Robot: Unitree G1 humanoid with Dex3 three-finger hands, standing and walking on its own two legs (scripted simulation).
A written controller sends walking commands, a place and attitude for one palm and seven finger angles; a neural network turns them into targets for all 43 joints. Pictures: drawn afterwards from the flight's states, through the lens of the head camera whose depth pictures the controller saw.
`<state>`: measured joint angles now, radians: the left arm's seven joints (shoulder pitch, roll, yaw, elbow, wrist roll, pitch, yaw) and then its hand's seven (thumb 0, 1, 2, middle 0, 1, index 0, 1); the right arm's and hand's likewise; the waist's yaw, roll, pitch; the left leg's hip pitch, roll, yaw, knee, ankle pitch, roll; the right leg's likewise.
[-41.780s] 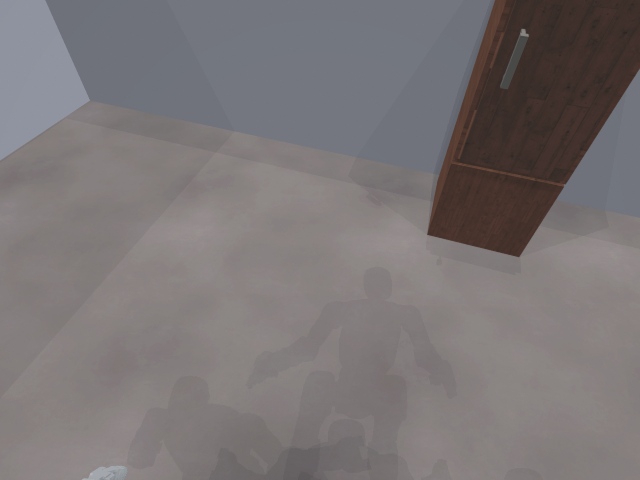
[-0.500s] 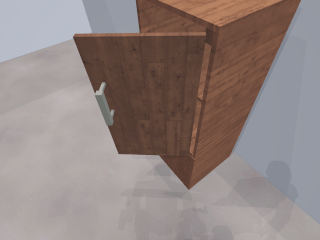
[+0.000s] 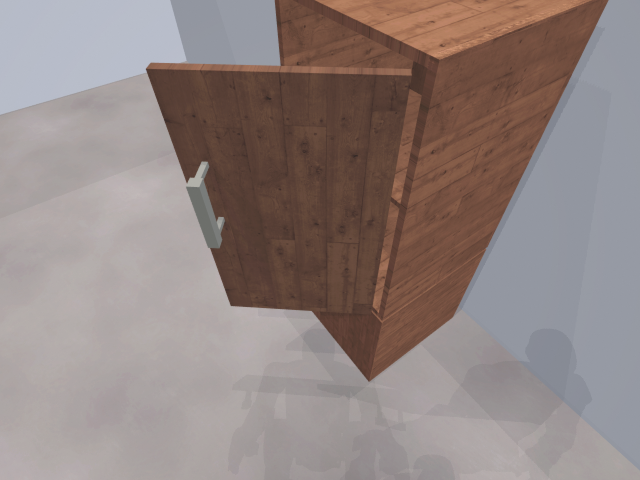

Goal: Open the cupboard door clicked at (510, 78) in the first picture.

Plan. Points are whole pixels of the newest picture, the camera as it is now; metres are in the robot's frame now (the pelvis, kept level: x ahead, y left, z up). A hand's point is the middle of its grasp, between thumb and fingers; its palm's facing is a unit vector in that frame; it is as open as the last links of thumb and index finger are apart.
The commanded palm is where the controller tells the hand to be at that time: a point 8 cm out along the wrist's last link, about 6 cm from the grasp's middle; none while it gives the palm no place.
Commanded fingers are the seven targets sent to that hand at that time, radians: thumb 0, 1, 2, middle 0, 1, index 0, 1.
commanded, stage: look again from close up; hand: left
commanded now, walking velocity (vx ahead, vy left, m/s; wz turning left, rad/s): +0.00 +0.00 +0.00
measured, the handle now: (209, 206) +0.51 +0.22 +0.02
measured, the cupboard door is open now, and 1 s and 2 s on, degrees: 50 50 50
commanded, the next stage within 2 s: raise the hand with hooked fingers in 0.46 s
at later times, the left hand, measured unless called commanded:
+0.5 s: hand out of the picture +0.01 +0.19 -0.17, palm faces +0.03 -0.98 -0.21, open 7.3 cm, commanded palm none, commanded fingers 0.00 0.90 0.90 -0.20 -0.30 -0.20 -0.30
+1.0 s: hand (167, 475) +0.14 +0.20 -0.06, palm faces +0.01 -1.00 +0.04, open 8.6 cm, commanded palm +0.13 +0.26 -0.04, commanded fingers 0.00 0.36 0.67 -0.24 -0.64 -0.24 -0.64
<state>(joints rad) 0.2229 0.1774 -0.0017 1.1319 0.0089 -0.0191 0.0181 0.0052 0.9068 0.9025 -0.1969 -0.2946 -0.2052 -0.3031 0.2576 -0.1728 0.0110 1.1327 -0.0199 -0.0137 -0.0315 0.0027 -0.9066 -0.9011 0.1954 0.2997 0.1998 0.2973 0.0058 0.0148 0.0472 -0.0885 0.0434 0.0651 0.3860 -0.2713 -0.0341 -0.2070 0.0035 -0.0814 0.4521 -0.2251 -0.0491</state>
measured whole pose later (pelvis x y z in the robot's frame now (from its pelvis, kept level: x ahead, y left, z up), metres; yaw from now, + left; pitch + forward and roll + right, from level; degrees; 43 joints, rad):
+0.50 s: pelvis +0.00 +0.00 +0.00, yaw +0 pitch -1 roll +1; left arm 0.23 0.17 0.00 1.13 0.01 -0.02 0.02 0.01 0.91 0.90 -0.20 -0.29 -0.20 -0.30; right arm 0.28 -0.14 0.01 1.15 -0.02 -0.02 -0.03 0.00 -0.91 -0.90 0.20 0.30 0.20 0.30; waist 0.01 0.00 0.05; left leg -0.10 0.04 0.06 0.39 -0.27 -0.03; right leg -0.21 0.00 -0.08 0.44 -0.21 -0.04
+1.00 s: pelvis -0.04 +0.02 -0.08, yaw +2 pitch +11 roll +1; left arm 0.42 0.17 0.11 0.12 -0.25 -0.49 -0.34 0.01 0.59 0.77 -0.22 -0.50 -0.23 -0.51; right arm 0.12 -0.30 -0.06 0.45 0.03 -0.26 -0.02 0.01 -0.90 -0.90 0.19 0.30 0.20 0.30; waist 0.04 -0.05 -0.11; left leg -0.76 0.02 0.04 1.12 -0.55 0.01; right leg -0.84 -0.07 -0.08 1.11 -0.46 -0.02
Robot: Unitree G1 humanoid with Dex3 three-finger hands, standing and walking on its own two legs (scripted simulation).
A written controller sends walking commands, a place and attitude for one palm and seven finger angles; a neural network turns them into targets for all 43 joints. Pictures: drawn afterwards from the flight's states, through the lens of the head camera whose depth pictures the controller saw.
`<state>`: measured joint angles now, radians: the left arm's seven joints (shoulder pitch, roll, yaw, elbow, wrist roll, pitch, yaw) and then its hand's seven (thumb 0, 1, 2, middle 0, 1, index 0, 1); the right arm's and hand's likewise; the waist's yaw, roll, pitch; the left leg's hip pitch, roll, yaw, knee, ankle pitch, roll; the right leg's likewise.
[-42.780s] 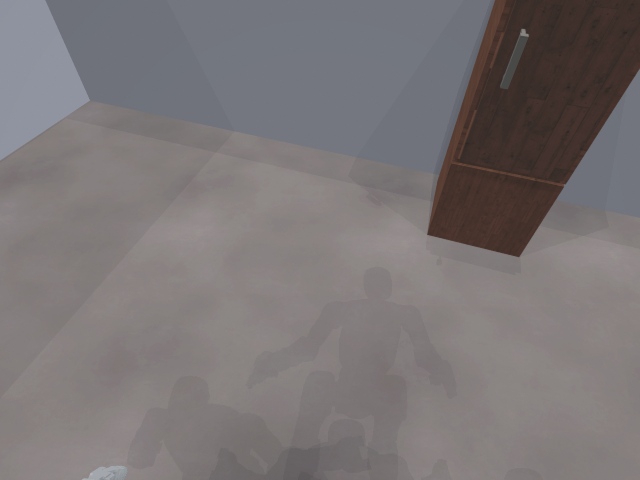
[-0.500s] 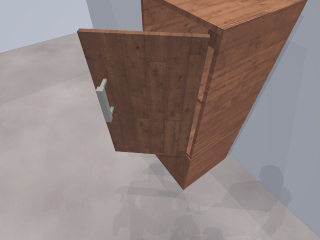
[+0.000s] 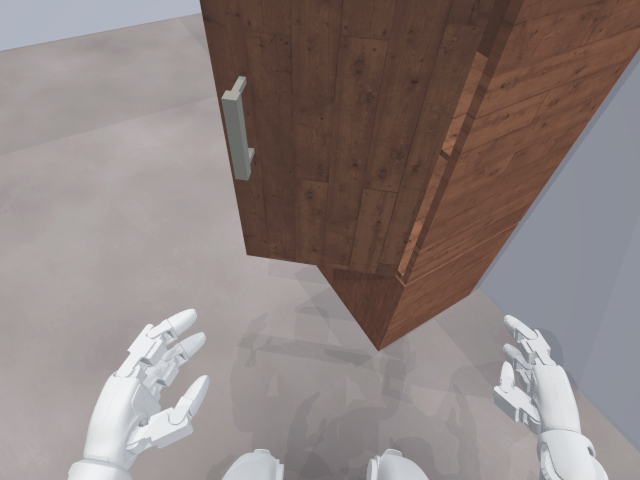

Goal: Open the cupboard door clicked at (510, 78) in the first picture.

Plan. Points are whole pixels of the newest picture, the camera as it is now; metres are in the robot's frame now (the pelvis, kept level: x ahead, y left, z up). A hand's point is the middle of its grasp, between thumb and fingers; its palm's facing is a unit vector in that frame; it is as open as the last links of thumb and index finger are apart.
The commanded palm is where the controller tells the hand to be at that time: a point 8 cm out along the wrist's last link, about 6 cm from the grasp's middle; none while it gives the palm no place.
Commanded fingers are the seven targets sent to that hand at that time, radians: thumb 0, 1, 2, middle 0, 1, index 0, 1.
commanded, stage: raise the hand with hooked fingers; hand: left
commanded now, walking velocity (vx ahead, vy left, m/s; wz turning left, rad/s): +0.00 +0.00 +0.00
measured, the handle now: (241, 130) +0.56 +0.18 +0.11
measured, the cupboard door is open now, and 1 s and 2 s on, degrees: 50 50 50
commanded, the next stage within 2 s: move the hooked fingers beside the handle in 1.66 s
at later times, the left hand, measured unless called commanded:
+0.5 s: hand (134, 334) +0.24 +0.23 +0.07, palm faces -0.02 -1.00 -0.06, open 11.7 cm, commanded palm +0.22 +0.29 +0.08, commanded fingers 0.00 -0.22 0.42 -0.28 -1.02 -0.28 -1.02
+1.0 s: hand (93, 272) +0.29 +0.28 +0.12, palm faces +0.00 -1.00 -0.06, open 13.8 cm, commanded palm +0.27 +0.33 +0.12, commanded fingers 0.00 -0.50 0.30 -0.30 -1.20 -0.30 -1.20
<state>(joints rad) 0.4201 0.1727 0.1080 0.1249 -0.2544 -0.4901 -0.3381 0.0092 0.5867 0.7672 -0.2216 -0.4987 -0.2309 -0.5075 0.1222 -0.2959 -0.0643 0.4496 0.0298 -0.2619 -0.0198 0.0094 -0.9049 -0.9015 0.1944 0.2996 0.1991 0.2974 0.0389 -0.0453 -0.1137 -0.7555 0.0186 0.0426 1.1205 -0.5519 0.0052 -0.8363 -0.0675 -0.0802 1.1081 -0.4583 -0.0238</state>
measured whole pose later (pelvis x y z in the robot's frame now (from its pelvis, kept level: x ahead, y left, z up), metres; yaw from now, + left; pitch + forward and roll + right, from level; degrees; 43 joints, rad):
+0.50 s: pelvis +0.01 +0.02 +0.02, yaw +0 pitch +11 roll -2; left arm 0.29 0.29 0.26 0.07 -0.31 -0.32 -0.35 0.00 0.01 0.52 -0.26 -0.87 -0.27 -0.88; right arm 0.31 -0.26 0.02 0.57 0.03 -0.24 -0.06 0.02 -0.90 -0.90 0.20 0.30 0.21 0.30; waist -0.02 0.02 -0.09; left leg -0.70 0.02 0.02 1.02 -0.51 0.03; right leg -0.75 -0.06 -0.10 0.95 -0.39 0.00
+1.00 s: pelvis +0.02 +0.02 +0.04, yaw +1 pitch +8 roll -2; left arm 0.04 0.39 0.38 0.29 -0.34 -0.23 -0.49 -0.01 -0.47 0.31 -0.30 -1.18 -0.30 -1.19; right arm 0.26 -0.26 0.07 0.56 0.03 -0.23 -0.08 0.01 -0.90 -0.90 0.20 0.30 0.21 0.30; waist 0.02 0.03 -0.07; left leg -0.55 0.02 0.02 0.88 -0.47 0.02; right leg -0.59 -0.05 -0.11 0.81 -0.36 0.00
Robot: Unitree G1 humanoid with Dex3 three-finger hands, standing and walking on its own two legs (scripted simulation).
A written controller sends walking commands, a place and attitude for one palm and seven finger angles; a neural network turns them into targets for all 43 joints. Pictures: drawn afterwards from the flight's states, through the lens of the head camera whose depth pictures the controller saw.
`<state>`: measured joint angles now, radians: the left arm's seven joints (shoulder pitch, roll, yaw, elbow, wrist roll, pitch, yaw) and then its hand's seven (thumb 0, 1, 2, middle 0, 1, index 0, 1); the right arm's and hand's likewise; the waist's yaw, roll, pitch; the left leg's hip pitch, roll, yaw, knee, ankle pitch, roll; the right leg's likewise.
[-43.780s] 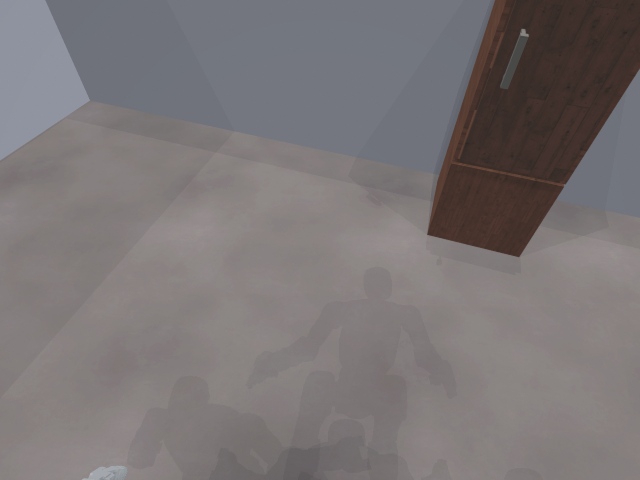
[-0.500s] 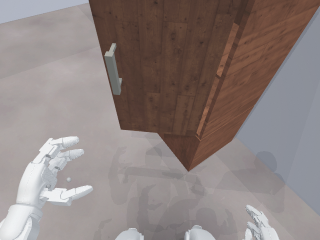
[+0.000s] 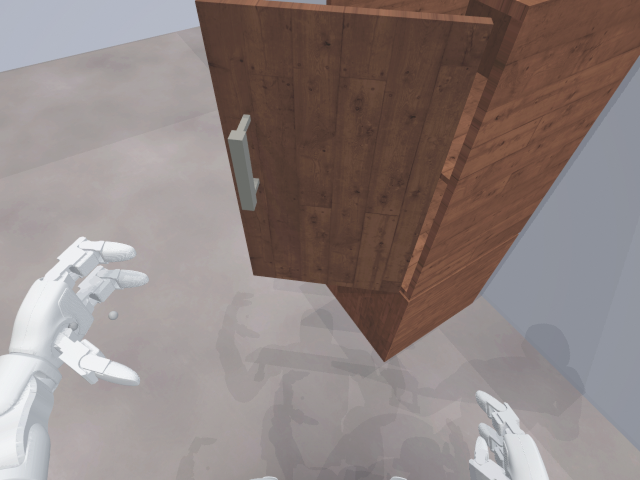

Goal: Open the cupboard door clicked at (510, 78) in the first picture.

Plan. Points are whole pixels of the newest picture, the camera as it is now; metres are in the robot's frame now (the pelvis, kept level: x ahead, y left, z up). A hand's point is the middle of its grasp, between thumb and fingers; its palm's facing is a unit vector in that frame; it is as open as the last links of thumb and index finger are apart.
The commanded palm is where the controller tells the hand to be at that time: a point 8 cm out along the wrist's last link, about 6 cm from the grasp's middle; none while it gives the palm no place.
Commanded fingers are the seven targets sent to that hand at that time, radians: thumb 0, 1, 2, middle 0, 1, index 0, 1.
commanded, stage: raise the hand with hooked fingers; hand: left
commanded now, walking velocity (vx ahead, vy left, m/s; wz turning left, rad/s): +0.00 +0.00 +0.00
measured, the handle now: (247, 164) +0.54 +0.16 +0.07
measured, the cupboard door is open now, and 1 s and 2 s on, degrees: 50 50 50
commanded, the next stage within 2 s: move the hooked fingers beside the handle in 0.66 s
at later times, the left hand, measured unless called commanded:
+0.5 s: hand (116, 293) +0.29 +0.26 +0.09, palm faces -0.02 -1.00 -0.03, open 13.9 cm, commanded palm +0.26 +0.31 +0.09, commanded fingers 0.00 -0.50 0.30 -0.30 -1.20 -0.30 -1.20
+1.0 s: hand (123, 279) +0.31 +0.26 +0.09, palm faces -0.03 -1.00 -0.02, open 13.9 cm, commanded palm +0.29 +0.31 +0.09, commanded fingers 0.00 -0.50 0.30 -0.30 -1.20 -0.30 -1.20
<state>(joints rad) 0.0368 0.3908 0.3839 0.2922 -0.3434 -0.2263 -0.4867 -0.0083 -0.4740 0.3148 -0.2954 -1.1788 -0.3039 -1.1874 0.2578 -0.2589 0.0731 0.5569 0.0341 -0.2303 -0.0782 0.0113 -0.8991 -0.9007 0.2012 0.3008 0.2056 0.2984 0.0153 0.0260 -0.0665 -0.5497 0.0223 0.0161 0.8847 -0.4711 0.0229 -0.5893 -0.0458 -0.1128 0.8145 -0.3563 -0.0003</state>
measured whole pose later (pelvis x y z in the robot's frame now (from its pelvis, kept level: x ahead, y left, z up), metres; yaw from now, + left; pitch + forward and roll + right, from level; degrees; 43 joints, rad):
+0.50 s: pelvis +0.00 -0.01 +0.01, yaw -1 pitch +7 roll -1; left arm -0.06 0.42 0.45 0.44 -0.35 -0.25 -0.54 -0.01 -0.50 0.30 -0.30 -1.19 -0.31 -1.20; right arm 0.31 -0.29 0.04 0.57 0.04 -0.21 -0.08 0.01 -0.90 -0.90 0.20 0.30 0.20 0.30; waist -0.01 0.01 -0.05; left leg -0.50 0.03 0.04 0.81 -0.43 0.01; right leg -0.56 -0.03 -0.09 0.76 -0.32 -0.01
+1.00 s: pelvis -0.01 -0.01 +0.01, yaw +0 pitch +7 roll -1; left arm -0.24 0.44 0.43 0.60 -0.32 -0.25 -0.56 -0.01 -0.50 0.30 -0.30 -1.20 -0.31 -1.20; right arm 0.28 -0.29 0.06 0.59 0.04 -0.20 -0.10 0.01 -0.90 -0.90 0.20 0.30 0.21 0.30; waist 0.00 0.01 -0.04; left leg -0.53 0.02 0.02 0.83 -0.42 0.01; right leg -0.58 -0.04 -0.10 0.78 -0.32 -0.01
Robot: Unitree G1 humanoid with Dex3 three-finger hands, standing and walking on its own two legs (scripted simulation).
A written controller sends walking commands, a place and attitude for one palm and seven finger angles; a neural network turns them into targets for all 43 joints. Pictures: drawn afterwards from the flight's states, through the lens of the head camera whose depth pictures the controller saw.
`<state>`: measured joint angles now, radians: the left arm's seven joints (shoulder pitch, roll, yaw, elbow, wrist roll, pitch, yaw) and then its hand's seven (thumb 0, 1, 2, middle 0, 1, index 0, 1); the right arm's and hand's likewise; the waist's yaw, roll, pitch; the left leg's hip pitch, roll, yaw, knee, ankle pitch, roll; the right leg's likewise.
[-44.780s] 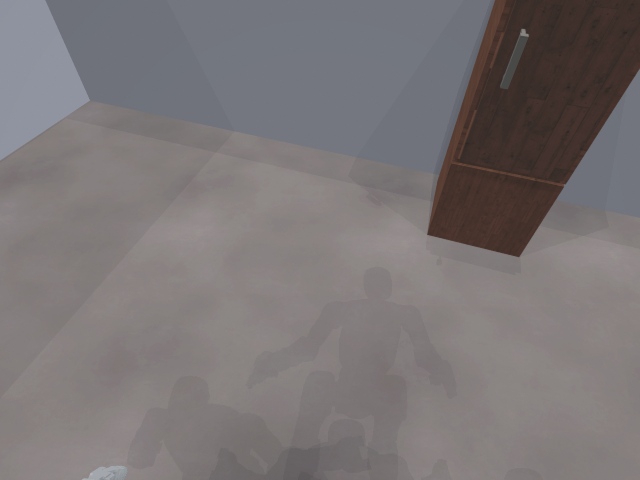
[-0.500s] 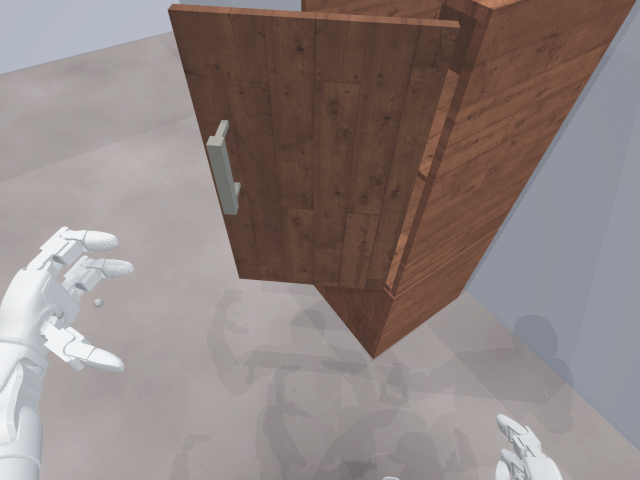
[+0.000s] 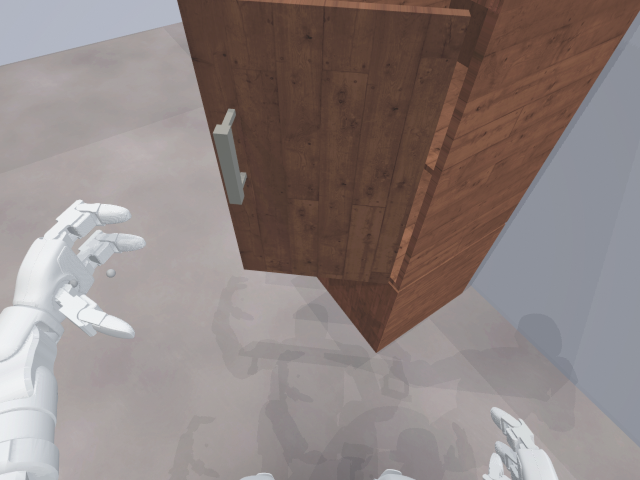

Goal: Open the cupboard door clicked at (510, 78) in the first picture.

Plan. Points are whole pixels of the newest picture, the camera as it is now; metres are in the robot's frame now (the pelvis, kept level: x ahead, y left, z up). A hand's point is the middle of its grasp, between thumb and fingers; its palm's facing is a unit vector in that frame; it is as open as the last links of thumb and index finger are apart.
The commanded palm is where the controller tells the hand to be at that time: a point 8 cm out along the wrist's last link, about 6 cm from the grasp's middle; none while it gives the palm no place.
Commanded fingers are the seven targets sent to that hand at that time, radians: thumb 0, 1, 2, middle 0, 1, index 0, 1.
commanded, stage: move the hooked fingers beside the handle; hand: left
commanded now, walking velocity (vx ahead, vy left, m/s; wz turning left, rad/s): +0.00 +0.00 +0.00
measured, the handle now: (233, 158) +0.56 +0.17 +0.06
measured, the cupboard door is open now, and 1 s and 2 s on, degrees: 50 50 50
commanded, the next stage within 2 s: none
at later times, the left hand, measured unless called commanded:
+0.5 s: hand (149, 223) +0.40 +0.25 +0.08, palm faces -0.05 -1.00 -0.01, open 13.9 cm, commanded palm +0.38 +0.30 +0.08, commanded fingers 0.00 -0.50 0.30 -0.30 -1.20 -0.30 -1.20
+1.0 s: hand (173, 189) +0.47 +0.24 +0.08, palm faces -0.07 -1.00 +0.00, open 13.9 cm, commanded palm +0.46 +0.29 +0.07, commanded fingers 0.00 -0.50 0.30 -0.30 -1.20 -0.30 -1.20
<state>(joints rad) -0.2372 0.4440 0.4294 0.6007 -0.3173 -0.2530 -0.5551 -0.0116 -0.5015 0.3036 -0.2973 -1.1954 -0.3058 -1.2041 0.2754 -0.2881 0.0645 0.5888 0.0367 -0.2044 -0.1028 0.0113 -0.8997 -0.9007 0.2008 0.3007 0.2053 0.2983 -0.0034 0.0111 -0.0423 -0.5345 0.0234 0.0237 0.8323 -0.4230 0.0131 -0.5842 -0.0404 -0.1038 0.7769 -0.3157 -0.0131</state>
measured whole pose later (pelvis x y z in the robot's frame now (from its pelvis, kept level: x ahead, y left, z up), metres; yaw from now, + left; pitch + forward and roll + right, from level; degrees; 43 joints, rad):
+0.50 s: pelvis +0.01 +0.00 +0.00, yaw -1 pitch +12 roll -1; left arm -0.49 0.50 0.44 0.85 -0.25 -0.30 -0.51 -0.01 -0.50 0.30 -0.30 -1.20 -0.30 -1.20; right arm 0.35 -0.29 0.05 0.60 0.03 -0.11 -0.07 0.01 -0.90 -0.90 0.20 0.30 0.20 0.30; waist -0.06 0.00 -0.06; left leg -0.62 0.03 0.05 0.86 -0.44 0.02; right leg -0.68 -0.03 -0.08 0.80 -0.32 -0.01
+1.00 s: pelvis +0.01 +0.01 -0.01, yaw -2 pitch +16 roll -2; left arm -0.74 0.57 0.45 1.08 -0.18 -0.34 -0.47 -0.01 -0.50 0.30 -0.30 -1.20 -0.30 -1.20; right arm 0.37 -0.29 0.05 0.60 0.02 -0.01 -0.05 0.01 -0.90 -0.90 0.20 0.30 0.20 0.30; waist -0.11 0.00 -0.07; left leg -0.73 0.04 0.05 0.91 -0.46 0.03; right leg -0.78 -0.03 -0.08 0.83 -0.32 0.00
